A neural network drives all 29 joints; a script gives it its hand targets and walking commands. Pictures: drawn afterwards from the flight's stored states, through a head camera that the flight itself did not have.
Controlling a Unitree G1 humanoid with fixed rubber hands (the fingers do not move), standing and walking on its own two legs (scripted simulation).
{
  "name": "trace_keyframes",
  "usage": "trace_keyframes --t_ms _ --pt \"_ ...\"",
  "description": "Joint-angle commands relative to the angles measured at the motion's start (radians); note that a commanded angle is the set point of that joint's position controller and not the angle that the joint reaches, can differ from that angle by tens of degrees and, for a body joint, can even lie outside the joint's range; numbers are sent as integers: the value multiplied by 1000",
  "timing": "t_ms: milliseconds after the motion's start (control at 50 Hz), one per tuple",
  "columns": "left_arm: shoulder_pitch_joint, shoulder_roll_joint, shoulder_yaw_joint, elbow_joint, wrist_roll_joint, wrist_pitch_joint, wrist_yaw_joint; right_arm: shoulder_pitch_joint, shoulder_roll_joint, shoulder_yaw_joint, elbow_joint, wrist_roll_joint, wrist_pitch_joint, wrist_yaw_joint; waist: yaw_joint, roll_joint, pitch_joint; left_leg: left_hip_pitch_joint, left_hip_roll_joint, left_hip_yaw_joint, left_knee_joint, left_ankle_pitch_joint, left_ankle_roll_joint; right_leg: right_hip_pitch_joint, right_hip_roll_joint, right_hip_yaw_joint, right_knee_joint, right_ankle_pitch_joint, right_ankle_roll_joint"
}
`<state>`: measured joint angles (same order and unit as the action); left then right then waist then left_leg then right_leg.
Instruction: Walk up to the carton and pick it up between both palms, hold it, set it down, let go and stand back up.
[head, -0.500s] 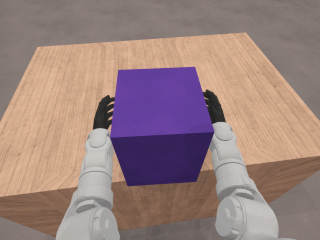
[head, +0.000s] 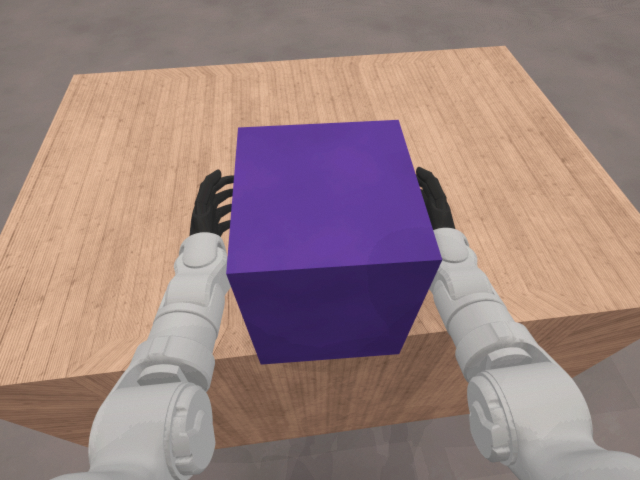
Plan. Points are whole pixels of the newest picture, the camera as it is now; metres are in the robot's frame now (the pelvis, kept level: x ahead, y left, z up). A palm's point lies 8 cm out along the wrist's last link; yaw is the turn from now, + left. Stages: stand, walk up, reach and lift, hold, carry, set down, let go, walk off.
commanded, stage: set down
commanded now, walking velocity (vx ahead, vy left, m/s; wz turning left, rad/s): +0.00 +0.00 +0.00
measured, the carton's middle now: (325, 250) +0.41 +0.01 +0.04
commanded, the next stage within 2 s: none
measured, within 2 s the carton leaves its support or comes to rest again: neither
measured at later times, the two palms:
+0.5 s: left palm (162, 223) +0.39 +0.20 +0.11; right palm (478, 203) +0.43 -0.17 +0.11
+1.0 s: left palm (115, 167) +0.39 +0.22 +0.20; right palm (516, 138) +0.44 -0.18 +0.20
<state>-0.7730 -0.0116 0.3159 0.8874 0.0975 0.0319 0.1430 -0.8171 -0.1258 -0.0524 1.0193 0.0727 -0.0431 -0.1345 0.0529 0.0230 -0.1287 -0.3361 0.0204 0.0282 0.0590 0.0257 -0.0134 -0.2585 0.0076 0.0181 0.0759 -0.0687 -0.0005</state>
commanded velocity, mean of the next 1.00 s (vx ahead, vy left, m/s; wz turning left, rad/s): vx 0.00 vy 0.00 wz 0.00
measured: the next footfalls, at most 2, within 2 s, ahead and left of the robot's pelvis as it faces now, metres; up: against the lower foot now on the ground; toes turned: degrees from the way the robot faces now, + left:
none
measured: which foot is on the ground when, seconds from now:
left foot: down 0.00-1.00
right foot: down 0.00-1.00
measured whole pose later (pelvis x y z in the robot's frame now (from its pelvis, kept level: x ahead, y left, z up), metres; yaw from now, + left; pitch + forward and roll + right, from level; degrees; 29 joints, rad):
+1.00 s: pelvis -0.04 -0.01 +0.00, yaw +0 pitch +11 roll -1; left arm -1.00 0.33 0.11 0.62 -0.28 0.65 0.18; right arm -1.17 -0.43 0.03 0.99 0.36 0.45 -0.04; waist 0.07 0.01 -0.12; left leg -0.41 0.04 0.00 0.25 -0.02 -0.02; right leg -0.34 0.03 0.02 0.26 -0.11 -0.01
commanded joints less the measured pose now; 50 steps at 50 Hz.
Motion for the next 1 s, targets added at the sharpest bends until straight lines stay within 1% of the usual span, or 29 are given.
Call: trace_keyframes --t_ms 0,60,120,140,160,180,220,240,280,360,400,420,440,460,480,500,560,600,680,720,740,760,800,840,860,900,920,940,980 --pt "-341 112 -20 -169 -22 -21 3 -409 -160 1 -160 24 -44 4 8 -25 -615 555 -51 -31 219 575 -69 43 74 -8 100 490 29" --pt "-350 134 -35 -147 -49 -25 0 -430 -174 26 -131 50 -54 19 12 -59 -602 518 -53 -27 234 562 -63 44 69 -1 115 512 35" --pt "-332 153 -65 -154 -89 -31 -13 -407 -198 53 -89 92 -56 35 11 -40 -571 503 -49 -31 237 547 -70 62 71 8 123 494 37" --pt "-347 194 -53 -157 -107 -28 -19 -421 -210 79 -95 121 -49 39 26 -61 -570 499 -52 -36 240 522 -64 58 72 9 125 486 43" --pt "-337 190 -73 -166 -112 -24 -19 -415 -222 80 -90 131 -44 45 20 -40 -569 503 -52 -32 240 513 -63 57 74 3 134 467 44" --pt "-346 200 -82 -189 -135 -17 -22 -428 -227 101 -124 149 -40 48 22 -67 -594 511 -52 -33 246 517 -57 65 70 4 135 484 48" --pt "-394 253 -91 -158 -168 -10 -22 -497 -244 109 -135 164 -26 50 24 -100 -571 456 -45 -40 233 430 -41 56 66 10 145 428 60" --pt "-402 263 -102 -174 -184 -7 -22 -496 -236 117 -137 183 -15 53 35 -89 -584 432 -49 -35 226 411 -33 72 59 15 149 422 66" --pt "-415 288 -116 -177 -206 7 -21 -510 -249 131 -158 197 4 55 24 -102 -612 414 -54 -27 229 396 -22 95 49 15 166 450 77" --pt "-467 332 -167 -212 -272 49 -25 -580 -282 137 -184 226 53 56 13 -79 -625 413 -44 -36 233 370 -21 64 46 13 173 403 80" --pt "-442 356 -162 -150 -280 85 -33 -547 -267 161 -113 242 93 52 16 -92 -539 387 -48 -35 230 307 -10 50 46 15 163 369 88" --pt "-447 362 -166 -168 -290 102 -35 -559 -281 155 -124 242 109 50 9 -86 -541 381 -52 -31 227 285 -4 59 44 15 174 370 93" --pt "-446 373 -159 -185 -289 125 -35 -567 -288 162 -155 257 125 46 22 -66 -547 375 -56 -30 233 296 -4 72 37 23 177 389 91" --pt "-457 378 -157 -168 -301 142 -38 -590 -280 153 -150 257 137 44 15 -85 -525 356 -52 -38 232 285 1 72 38 24 180 374 96" --pt "-458 379 -152 -202 -296 162 -33 -589 -295 141 -153 262 153 43 25 -62 -536 375 -48 -39 225 292 -4 68 37 21 177 358 88" --pt "-474 395 -154 -220 -300 186 -30 -609 -314 123 -170 252 169 43 17 -61 -550 410 -47 -41 225 295 -6 46 41 16 166 342 84" --pt "-507 423 -163 -213 -304 259 -21 -628 -323 98 -118 237 233 46 7 -48 -465 432 -45 -38 239 223 -9 -49 44 2 135 190 76" --pt "-535 438 -150 -231 -305 301 -17 -658 -312 105 -117 242 273 47 21 -58 -410 405 -39 -34 239 173 4 -76 43 4 135 131 75" --pt "-616 477 -153 -363 -321 372 11 -751 -363 55 -220 243 326 54 31 -36 -559 463 -41 -33 254 212 6 -83 41 -8 147 117 65" --pt "-660 497 -167 -390 -327 407 26 -785 -383 34 -208 241 354 59 16 -13 -583 465 -40 -33 274 209 1 -116 47 -16 151 78 56" --pt "-648 481 -181 -359 -343 427 28 -784 -389 38 -172 243 367 62 11 -5 -552 465 -36 -37 273 192 5 -136 50 -19 144 47 54" --pt "-664 494 -187 -375 -354 447 32 -791 -400 35 -182 242 381 64 10 -20 -581 484 -36 -32 281 189 2 -147 51 -30 142 32 54" --pt "-699 506 -194 -432 -368 494 45 -834 -431 34 -217 259 414 70 12 -3 -621 514 -41 -33 291 209 -1 -154 53 -28 150 47 52" --pt "-700 506 -190 -432 -379 534 50 -863 -453 33 -235 270 434 75 14 -21 -645 531 -37 -41 296 234 5 -136 52 -30 150 77 50" --pt "-700 500 -198 -444 -377 551 52 -854 -456 24 -214 277 446 79 2 3 -648 535 -38 -40 299 237 -2 -136 57 -31 151 76 50" --pt "-692 508 -189 -420 -376 589 45 -856 -466 36 -181 281 469 91 11 -21 -595 533 -39 -44 296 236 -4 -127 60 -33 137 90 56" --pt "-685 513 -181 -385 -366 599 40 -849 -457 49 -152 292 478 97 30 -13 -570 511 -35 -43 287 204 -4 -111 60 -32 134 59 60" --pt "-684 505 -183 -431 -376 610 39 -849 -467 50 -177 297 481 100 12 -18 -581 510 -35 -43 280 229 -3 -86 61 -36 135 97 62" --pt "-689 503 -169 -446 -371 632 35 -859 -474 66 -188 315 489 109 24 -37 -567 522 -34 -49 274 268 -8 -73 66 -38 135 146 67"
